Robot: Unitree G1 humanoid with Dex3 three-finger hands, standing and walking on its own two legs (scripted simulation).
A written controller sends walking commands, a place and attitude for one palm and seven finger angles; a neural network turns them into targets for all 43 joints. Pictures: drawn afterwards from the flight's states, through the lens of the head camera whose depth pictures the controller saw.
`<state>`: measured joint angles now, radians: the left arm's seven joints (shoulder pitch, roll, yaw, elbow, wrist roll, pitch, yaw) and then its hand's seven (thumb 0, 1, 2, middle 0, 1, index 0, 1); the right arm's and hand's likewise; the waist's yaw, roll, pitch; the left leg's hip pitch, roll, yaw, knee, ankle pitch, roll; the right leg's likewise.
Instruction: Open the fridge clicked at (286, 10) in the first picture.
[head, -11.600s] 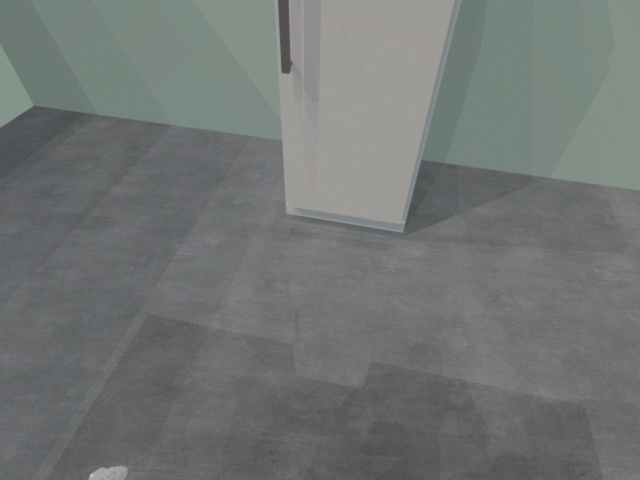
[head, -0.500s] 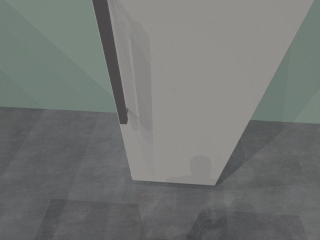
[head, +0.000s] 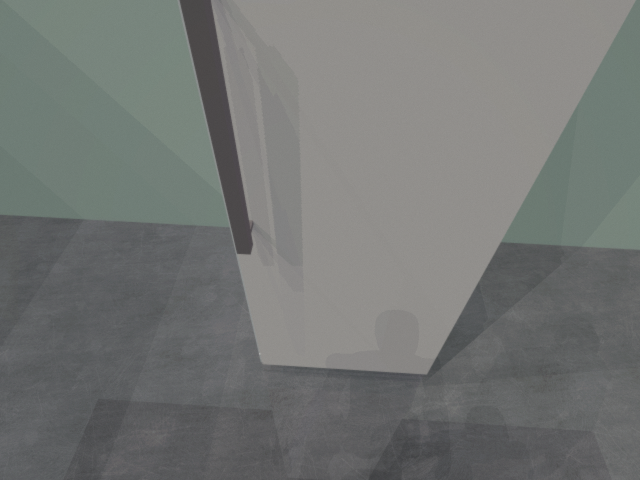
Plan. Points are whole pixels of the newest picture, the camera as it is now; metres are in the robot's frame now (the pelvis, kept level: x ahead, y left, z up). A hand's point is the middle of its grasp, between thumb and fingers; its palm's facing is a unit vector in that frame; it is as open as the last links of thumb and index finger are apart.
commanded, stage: look again from close up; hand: left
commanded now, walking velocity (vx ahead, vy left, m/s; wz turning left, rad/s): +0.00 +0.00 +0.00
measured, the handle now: (230, 144) +0.52 +0.17 +0.15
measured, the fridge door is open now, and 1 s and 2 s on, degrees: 0 0 0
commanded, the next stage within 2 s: raise the hand to about handle height in 0.66 s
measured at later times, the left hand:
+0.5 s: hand out of the picture +0.01 +0.16 -0.18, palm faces +0.01 -0.98 -0.19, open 7.3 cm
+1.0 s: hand (192, 387) +0.21 +0.17 +0.03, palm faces +0.19 -0.98 -0.04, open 7.7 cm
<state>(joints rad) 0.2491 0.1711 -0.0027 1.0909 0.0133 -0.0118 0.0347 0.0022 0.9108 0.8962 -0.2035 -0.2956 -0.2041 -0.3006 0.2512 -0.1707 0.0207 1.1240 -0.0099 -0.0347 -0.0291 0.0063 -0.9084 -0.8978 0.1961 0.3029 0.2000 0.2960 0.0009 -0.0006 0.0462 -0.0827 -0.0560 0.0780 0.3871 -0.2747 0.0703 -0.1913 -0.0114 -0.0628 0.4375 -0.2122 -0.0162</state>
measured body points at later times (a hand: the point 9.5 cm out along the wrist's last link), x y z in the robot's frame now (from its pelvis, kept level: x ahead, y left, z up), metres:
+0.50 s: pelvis +0.00 -0.01 +0.00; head +0.00 -0.01 +0.45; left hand +0.01 +0.21 -0.16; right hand +0.00 -0.24 -0.16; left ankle -0.04 +0.07 -0.74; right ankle +0.02 -0.11 -0.74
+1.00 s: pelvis -0.02 -0.02 -0.02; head -0.03 -0.04 +0.43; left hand +0.20 +0.22 +0.03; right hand +0.12 -0.27 -0.11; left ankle -0.04 +0.07 -0.74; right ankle +0.02 -0.11 -0.74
